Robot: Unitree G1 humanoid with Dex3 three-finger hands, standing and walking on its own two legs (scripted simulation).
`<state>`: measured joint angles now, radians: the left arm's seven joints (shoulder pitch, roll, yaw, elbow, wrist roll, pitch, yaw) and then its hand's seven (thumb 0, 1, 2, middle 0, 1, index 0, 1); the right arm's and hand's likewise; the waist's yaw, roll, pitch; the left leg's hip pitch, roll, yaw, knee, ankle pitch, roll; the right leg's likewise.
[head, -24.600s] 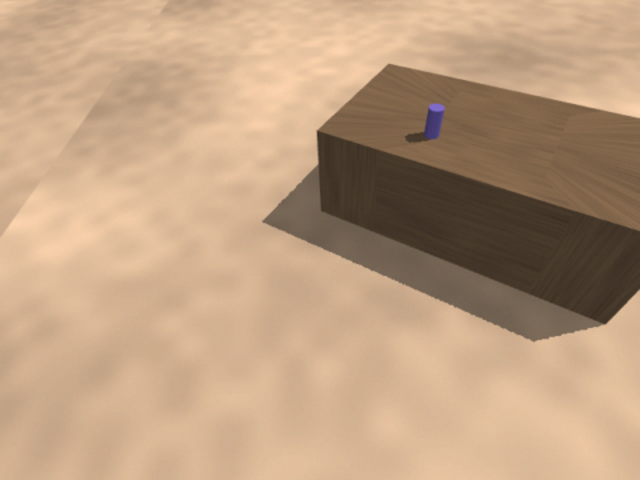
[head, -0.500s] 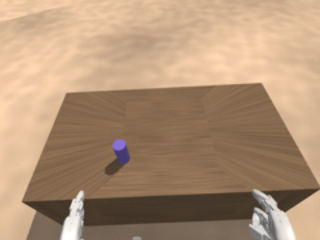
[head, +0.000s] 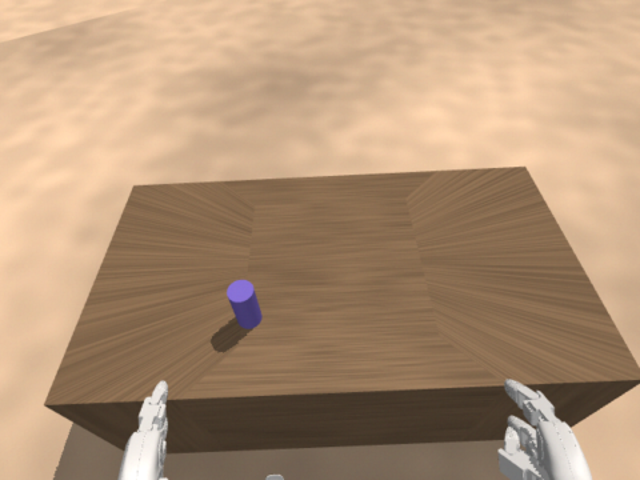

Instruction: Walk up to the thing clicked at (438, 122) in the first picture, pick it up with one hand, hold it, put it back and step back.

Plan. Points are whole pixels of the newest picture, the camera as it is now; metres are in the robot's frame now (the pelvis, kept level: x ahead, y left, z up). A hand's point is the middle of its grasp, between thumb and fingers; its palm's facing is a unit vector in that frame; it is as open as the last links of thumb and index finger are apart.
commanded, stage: home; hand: left
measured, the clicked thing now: (245, 305) +0.51 +0.19 -0.24
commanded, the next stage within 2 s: stand in 0.76 s
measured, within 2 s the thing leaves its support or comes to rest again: neither
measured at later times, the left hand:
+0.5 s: hand (195, 479) +0.16 +0.18 -0.05, palm faces +0.14 -0.95 -0.29, open 17.5 cm
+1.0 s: hand out of the picture +0.14 +0.20 -0.08, palm faces -0.02 -0.93 -0.36, open 16.8 cm
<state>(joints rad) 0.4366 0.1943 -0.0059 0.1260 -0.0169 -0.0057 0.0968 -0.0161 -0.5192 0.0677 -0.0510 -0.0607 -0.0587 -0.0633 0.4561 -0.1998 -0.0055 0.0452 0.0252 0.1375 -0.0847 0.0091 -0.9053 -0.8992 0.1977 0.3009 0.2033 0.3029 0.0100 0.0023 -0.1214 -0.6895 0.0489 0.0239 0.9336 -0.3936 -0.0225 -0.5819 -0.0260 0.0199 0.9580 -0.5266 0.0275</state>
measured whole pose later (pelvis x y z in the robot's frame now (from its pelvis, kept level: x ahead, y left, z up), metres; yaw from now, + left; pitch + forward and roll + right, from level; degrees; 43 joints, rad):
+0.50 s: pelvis -0.01 -0.01 +0.00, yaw +1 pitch +7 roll -1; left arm 0.47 0.20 -0.02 0.09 -0.01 0.04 0.15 -0.02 -0.55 0.05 -0.05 -0.05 -0.05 -0.06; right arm 0.32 -0.22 0.00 0.42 0.02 0.06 -0.13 0.01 -0.91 -0.90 0.20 0.30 0.20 0.30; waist -0.01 0.03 -0.09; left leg -0.68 0.06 -0.01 0.94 -0.38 -0.03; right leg -0.55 -0.01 -0.01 0.94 -0.51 0.01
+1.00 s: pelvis -0.01 -0.01 +0.01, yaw +1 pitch +2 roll +0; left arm 0.32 0.27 -0.03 0.39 0.08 0.03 0.06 -0.01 -0.46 0.14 -0.11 -0.14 -0.11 -0.14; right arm 0.20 -0.26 0.01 0.66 -0.07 -0.02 -0.05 0.01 -0.90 -0.90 0.20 0.30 0.20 0.30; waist 0.00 0.02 -0.02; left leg -0.56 0.05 -0.01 0.87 -0.35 -0.02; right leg -0.44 -0.02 -0.01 0.89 -0.49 0.01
